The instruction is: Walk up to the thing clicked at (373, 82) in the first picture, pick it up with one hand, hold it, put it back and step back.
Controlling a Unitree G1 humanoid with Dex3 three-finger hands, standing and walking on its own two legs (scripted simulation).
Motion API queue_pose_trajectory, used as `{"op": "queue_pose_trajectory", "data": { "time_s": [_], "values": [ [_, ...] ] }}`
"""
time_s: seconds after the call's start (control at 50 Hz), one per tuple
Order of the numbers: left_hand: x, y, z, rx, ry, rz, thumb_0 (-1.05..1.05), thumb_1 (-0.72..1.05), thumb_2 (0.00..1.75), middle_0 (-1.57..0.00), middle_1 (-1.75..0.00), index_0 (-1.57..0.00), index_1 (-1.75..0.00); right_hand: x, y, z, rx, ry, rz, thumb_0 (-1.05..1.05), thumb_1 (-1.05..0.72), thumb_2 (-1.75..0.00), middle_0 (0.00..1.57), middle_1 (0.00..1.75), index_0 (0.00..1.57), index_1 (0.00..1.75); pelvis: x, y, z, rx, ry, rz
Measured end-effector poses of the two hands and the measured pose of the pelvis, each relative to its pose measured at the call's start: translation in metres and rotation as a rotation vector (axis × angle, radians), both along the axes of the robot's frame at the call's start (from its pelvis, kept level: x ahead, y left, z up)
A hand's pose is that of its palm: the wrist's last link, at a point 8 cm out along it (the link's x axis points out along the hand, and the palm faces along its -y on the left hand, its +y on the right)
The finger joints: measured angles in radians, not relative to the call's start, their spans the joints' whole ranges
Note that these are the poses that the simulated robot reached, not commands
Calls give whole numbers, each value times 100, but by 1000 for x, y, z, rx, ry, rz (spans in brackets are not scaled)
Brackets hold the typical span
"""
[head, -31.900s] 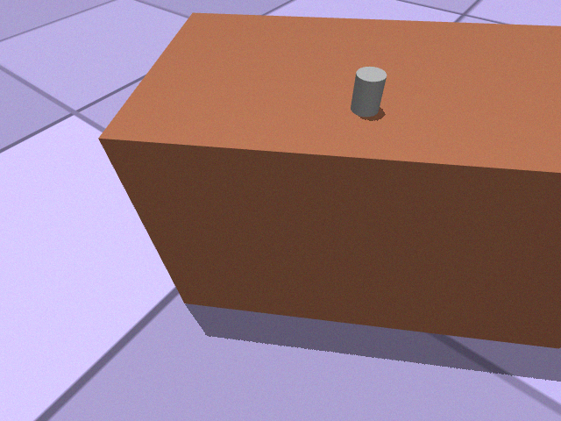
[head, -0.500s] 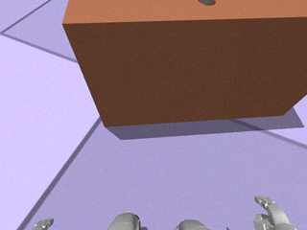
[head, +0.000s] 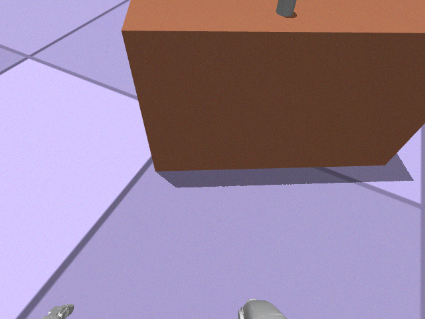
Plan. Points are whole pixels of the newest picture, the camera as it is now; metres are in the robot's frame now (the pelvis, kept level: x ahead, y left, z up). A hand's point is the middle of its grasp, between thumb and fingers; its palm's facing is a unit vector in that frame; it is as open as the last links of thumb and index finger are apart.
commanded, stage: step back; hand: right
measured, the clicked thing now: (287, 0) +1.11 -0.27 +0.08
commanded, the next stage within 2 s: stand in 1.00 s
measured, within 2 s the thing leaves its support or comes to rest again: neither
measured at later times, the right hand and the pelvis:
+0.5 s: hand out of the picture +0.07 -0.27 -0.14, palm faces +0.02 +0.93 -0.37, open 7.4 cm; pelvis -0.01 +0.00 +0.00, yaw -3 degrees
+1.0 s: hand out of the picture +0.11 -0.27 -0.14, palm faces +0.06 +0.93 -0.36, open 7.4 cm; pelvis +0.03 -0.01 +0.01, yaw -4 degrees
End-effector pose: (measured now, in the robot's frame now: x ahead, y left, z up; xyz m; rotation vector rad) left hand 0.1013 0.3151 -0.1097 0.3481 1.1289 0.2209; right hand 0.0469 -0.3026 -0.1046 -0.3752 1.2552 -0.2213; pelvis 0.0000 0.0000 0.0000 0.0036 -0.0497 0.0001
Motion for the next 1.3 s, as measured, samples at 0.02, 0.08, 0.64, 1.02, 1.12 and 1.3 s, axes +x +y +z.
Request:
{"op": "queue_pose_trajectory", "data": {
  "time_s": [0.02, 0.08, 0.64, 1.02, 1.12, 1.3],
  "values": [
    [-6, -1, -1, -13, 7, 2, 1, 91, 90, -20, -29, -20, -30, -3, 0, 3, -2, -7, 0, 1, -90, -90, 21, 30, 20, 30, -2, -1, 2, -3, 4, -7],
    [-25, -5, -4, -34, 40, -1, 1, 91, 90, -20, -30, -20, -30, -4, -3, 10, -6, -50, -4, 1, -90, -90, 21, 30, 20, 30, -10, -3, 4, -2, 12, -32],
    [-8, -18, 3, -9, 28, -44, 1, 91, 90, -20, -30, -20, -30, 17, -9, 0, 48, -111, -46, 1, -90, -90, 21, 30, 20, 30, 3, -12, 4, -8, 2, -69],
    [58, -31, 6, -33, -21, -56, 1, 91, 90, -20, -30, -20, -30, 53, -9, 2, 39, -89, -79, 1, -90, -90, 21, 30, 20, 30, 34, -10, 9, -5, 18, -64],
    [57, -38, 8, -44, 0, -71, 1, 91, 90, -20, -30, -20, -30, 59, -8, 7, 45, -109, -79, 1, -90, -90, 21, 30, 20, 30, 33, -9, 14, -5, 14, -66],
    [34, -43, 13, -48, 28, -72, 1, 91, 90, -20, -30, -20, -30, 52, -9, 11, 63, -119, -71, 1, -90, -90, 21, 30, 20, 30, 20, -12, 19, -3, -3, -64]
  ]
}}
